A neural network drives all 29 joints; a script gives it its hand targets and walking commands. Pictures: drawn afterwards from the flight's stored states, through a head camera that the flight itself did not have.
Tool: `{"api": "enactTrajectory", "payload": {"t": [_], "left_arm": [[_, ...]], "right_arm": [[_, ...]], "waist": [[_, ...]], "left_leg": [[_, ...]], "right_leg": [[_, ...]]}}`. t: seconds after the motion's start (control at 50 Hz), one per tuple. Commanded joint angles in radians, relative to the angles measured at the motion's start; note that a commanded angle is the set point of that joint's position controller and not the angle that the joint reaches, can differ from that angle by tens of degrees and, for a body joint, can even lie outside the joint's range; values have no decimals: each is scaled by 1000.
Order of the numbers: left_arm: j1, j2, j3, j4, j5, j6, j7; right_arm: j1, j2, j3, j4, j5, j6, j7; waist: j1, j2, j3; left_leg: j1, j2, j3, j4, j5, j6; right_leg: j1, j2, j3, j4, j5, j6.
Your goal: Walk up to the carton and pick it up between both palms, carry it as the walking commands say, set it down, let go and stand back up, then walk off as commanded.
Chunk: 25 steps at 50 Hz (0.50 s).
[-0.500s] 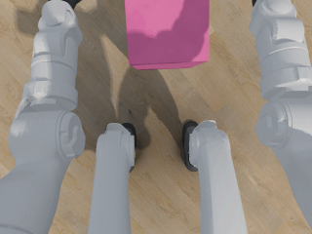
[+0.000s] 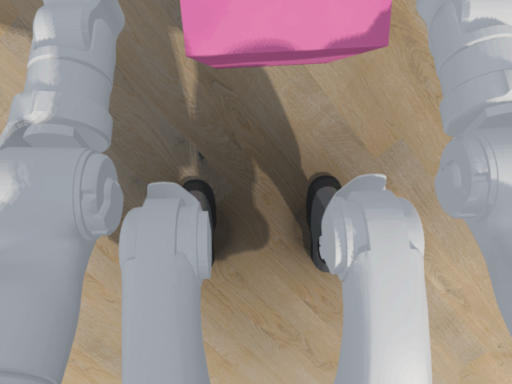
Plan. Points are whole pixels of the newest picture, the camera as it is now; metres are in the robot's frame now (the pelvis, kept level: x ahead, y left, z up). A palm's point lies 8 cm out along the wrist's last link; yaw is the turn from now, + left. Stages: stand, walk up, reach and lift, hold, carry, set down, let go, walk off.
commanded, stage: reach and lift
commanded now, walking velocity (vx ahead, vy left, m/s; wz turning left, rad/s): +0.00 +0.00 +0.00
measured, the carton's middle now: out of the picture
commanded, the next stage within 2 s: none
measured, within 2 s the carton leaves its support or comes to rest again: leaves its support in 1.58 s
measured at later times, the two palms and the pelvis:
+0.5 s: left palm out of the picture +0.56 +0.16 -0.18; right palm out of the picture +0.56 -0.19 -0.18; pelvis +0.00 +0.00 -0.01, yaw +0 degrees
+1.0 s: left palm out of the picture +0.56 +0.13 -0.18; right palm out of the picture +0.57 -0.16 -0.18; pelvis +0.00 +0.00 -0.01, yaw -1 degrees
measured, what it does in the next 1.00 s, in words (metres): stands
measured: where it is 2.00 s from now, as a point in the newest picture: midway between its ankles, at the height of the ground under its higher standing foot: (261, 240)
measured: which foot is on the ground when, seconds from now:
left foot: down 0.00-1.00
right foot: down 0.00-1.00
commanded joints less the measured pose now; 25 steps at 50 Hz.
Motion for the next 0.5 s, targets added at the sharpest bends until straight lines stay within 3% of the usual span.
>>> {"api": "enactTrajectory", "payload": {"t": [0.0, 0.14, 0.26, 0.48], "left_arm": [[-279, 134, -3, -100, -18, -29, 3], [-305, 155, -32, -122, -52, -24, 17], [-270, 121, -34, -75, -55, -21, 3], [-298, 108, -11, -52, -28, -25, -2]], "right_arm": [[-287, -136, 8, -104, 20, -28, -3], [-307, -161, 37, -145, 63, -23, -14], [-268, -131, 25, -81, 38, -18, -2], [-316, -96, 15, -59, 7, -16, 6]], "waist": [[-1, -20, -1291], [4, -14, -1354], [-13, -14, -1221], [7, -27, -1167]], "left_leg": [[639, 4, 143, -90, 396, 4], [705, 4, 149, -62, 417, 8], [617, 2, 143, -78, 367, 6], [580, -3, 141, -97, 321, 6]], "right_leg": [[666, -8, -117, -120, 393, 1], [692, -9, -125, -95, 407, 3], [635, -9, -116, -105, 365, -4], [617, -2, -106, -120, 326, -5]]}}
